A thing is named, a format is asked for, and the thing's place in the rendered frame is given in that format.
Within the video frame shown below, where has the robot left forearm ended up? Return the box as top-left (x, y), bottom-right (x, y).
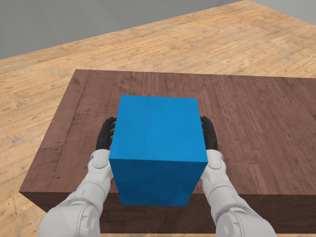
top-left (38, 149), bottom-right (113, 237)

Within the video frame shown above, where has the robot right hand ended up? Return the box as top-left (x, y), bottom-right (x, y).
top-left (200, 116), bottom-right (218, 151)

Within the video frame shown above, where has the left robot upper arm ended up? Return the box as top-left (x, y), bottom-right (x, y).
top-left (39, 204), bottom-right (100, 237)

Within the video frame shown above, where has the robot left hand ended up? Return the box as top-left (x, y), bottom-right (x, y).
top-left (96, 117), bottom-right (117, 150)

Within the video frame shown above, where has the right robot upper arm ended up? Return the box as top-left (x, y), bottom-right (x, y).
top-left (216, 211), bottom-right (276, 237)

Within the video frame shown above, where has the robot right forearm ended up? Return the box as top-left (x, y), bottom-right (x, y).
top-left (200, 150), bottom-right (261, 226)

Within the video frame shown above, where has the carton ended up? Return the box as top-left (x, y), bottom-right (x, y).
top-left (109, 95), bottom-right (208, 206)

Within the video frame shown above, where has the pedestal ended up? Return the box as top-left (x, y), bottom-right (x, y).
top-left (19, 69), bottom-right (316, 234)

